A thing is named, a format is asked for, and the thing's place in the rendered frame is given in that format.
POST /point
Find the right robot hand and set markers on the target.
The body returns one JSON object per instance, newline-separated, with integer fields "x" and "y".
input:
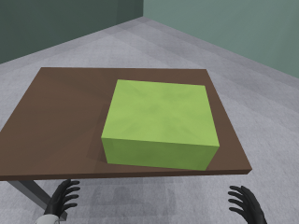
{"x": 252, "y": 211}

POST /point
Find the carton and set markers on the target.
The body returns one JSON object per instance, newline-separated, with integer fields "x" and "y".
{"x": 159, "y": 124}

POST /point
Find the left robot forearm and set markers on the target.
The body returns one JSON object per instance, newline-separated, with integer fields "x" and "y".
{"x": 48, "y": 219}

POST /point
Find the table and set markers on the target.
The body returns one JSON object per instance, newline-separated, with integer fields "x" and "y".
{"x": 55, "y": 130}

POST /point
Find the left robot hand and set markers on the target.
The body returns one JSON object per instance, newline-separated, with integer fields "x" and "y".
{"x": 56, "y": 205}

